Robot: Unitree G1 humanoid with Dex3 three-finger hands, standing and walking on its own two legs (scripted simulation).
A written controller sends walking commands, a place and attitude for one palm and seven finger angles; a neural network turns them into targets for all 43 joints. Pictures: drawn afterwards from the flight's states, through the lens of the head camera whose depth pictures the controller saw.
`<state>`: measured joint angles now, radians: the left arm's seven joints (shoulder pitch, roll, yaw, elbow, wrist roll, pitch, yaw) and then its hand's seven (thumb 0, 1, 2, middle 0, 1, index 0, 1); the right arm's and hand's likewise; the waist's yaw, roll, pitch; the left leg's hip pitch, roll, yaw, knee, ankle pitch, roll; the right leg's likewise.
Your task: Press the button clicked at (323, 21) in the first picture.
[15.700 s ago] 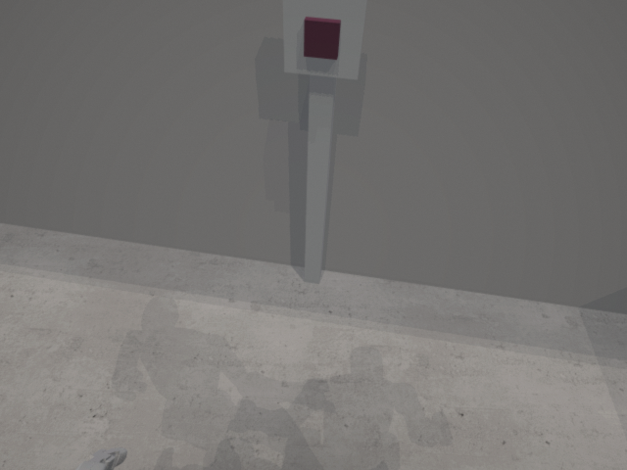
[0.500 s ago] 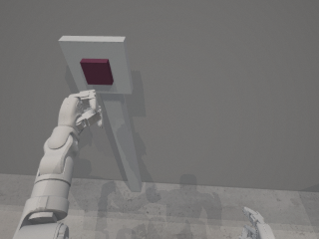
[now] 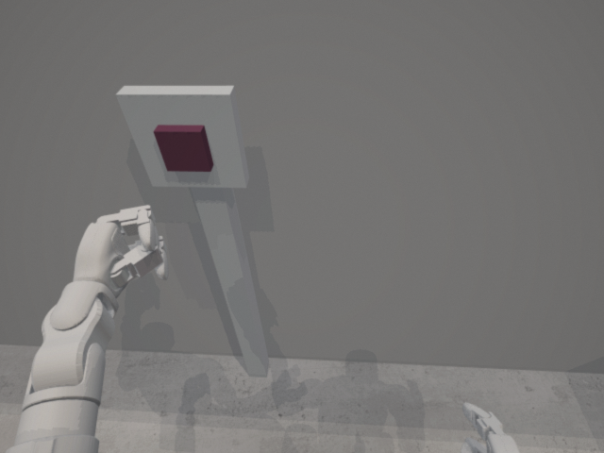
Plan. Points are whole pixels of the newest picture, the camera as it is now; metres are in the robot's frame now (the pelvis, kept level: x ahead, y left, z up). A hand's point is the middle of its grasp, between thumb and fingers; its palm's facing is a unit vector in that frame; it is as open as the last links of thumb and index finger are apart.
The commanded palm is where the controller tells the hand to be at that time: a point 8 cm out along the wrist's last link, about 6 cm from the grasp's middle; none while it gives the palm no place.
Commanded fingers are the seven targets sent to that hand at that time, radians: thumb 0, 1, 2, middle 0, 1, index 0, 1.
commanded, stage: draw the hand back to the body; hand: left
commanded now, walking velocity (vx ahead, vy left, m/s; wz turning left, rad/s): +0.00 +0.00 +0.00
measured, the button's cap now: (185, 147) +0.51 +0.22 +0.17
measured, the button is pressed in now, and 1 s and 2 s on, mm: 0 0 0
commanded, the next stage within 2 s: step back with the hand held close in 1.10 s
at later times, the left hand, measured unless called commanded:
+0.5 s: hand (88, 301) +0.23 +0.24 +0.16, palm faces +0.35 -0.89 -0.29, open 3.1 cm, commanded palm +0.18 +0.28 +0.17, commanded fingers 0.00 0.90 0.90 -1.30 -1.50 -1.30 -1.50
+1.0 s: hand (36, 346) +0.17 +0.27 +0.17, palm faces +0.42 -0.83 -0.37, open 3.1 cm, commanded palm +0.13 +0.30 +0.18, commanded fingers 0.00 0.90 0.90 -1.30 -1.50 -1.30 -1.50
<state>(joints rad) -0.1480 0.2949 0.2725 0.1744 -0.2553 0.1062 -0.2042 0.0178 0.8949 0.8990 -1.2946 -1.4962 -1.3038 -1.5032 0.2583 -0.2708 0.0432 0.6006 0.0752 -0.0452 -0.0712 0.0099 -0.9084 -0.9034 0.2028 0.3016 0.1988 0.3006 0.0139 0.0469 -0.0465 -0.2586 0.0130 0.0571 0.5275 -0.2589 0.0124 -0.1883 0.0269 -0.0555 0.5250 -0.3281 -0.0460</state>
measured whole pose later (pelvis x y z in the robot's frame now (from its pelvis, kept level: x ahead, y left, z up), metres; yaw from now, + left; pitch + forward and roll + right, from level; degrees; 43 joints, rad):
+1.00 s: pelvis +0.00 +0.02 +0.01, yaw +1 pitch -5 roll -1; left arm 0.54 0.31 0.27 -0.47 -0.06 -0.09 0.10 0.02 0.89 0.90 -1.30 -1.50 -1.31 -1.50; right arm 0.18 -0.23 0.03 0.61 -0.01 -0.05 -0.06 0.01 -0.91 -0.90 0.20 0.30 0.20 0.30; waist 0.08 0.06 0.01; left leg -0.10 -0.01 0.05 0.41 -0.22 0.04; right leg 0.00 0.01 -0.06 0.34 -0.25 -0.01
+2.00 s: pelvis -0.09 +0.06 -0.01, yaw +1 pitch -1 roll -4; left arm 0.61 0.39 0.35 -0.61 -0.02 -0.23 0.15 0.02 0.88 0.90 -1.30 -1.50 -1.31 -1.50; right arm 0.23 -0.22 0.01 0.57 0.00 -0.04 -0.08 0.01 -0.91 -0.90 0.21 0.30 0.20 0.30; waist 0.00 0.02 0.02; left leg -0.42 -0.01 0.05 0.57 -0.14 0.09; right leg -0.34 0.02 -0.04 0.57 -0.26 0.02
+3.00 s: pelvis -0.27 +0.06 +0.00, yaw +0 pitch +0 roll +1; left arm 0.66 0.43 0.39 -0.59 -0.04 -0.22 0.13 0.01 0.88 0.90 -1.30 -1.50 -1.31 -1.50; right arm 0.24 -0.16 0.02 0.63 -0.01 -0.08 -0.05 0.01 -0.90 -0.90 0.21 0.30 0.20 0.30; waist 0.00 -0.03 -0.04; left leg -0.45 -0.02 0.01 0.91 -0.39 0.00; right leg -0.27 0.01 -0.05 0.49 -0.23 -0.07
